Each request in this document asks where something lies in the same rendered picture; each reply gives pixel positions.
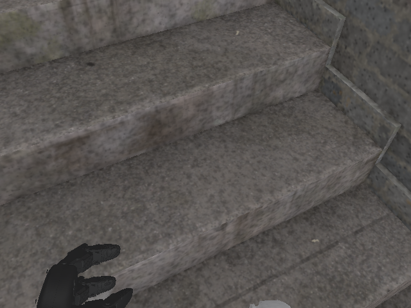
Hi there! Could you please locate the robot left hand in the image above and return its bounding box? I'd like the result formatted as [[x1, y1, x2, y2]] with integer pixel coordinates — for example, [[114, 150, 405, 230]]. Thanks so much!
[[35, 243, 133, 308]]

